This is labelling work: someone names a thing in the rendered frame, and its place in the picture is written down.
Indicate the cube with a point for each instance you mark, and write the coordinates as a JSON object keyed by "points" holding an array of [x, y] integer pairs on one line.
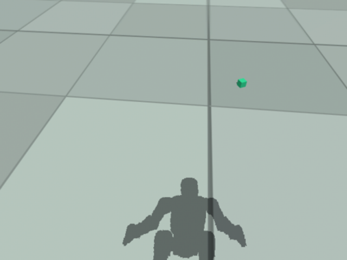
{"points": [[241, 82]]}

